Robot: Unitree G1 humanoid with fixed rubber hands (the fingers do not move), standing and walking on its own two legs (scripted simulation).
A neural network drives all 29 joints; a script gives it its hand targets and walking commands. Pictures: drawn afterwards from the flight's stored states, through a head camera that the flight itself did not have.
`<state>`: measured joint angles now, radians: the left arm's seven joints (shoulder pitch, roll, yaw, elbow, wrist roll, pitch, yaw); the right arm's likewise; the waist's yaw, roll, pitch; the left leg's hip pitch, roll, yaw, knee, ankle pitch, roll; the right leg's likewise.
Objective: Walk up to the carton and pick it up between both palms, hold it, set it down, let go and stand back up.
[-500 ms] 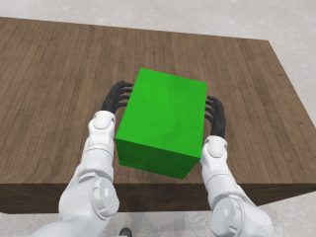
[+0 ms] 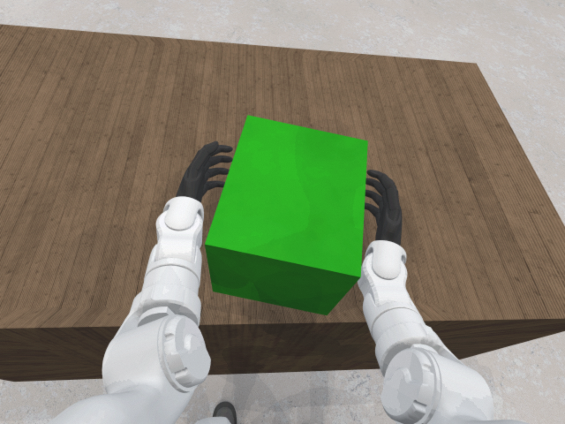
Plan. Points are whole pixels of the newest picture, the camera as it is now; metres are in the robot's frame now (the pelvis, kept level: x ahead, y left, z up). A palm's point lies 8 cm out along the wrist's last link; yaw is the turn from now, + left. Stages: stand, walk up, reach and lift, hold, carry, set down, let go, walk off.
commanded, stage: set down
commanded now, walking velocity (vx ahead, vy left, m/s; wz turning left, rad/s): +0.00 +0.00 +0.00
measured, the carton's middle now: (288, 218) +0.40 +0.01 -0.01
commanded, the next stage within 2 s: none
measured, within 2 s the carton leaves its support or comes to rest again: rests again in 0.24 s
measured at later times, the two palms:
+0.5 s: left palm (160, 186) +0.42 +0.21 +0.02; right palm (378, 228) +0.37 -0.12 +0.02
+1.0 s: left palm (152, 138) +0.43 +0.20 +0.12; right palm (419, 189) +0.38 -0.14 +0.11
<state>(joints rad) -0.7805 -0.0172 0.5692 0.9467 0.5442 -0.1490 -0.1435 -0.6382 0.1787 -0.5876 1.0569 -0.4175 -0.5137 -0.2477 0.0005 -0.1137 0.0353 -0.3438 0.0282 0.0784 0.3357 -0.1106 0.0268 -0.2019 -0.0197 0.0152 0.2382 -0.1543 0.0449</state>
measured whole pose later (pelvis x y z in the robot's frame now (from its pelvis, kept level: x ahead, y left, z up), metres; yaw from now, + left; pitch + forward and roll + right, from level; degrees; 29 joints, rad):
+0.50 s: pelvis +0.00 +0.02 -0.02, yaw +0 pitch +15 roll -4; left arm -0.84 0.22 0.17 1.30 0.04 -0.28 -0.02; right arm -0.72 0.02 -0.14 1.29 0.11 -0.47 -0.28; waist -0.06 -0.02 -0.18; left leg -0.65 0.05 0.04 0.61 -0.23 0.04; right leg -0.45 0.00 -0.02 0.43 -0.24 0.06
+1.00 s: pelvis -0.03 +0.01 -0.01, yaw +1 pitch +8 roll -3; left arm -1.02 0.35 -0.04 1.19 -0.21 0.03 0.00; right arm -0.86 -0.07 -0.07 0.98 0.27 0.05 -0.26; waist -0.10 -0.05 -0.12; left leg -0.52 0.03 0.06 0.51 -0.15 0.04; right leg -0.37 -0.02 0.00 0.43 -0.21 0.05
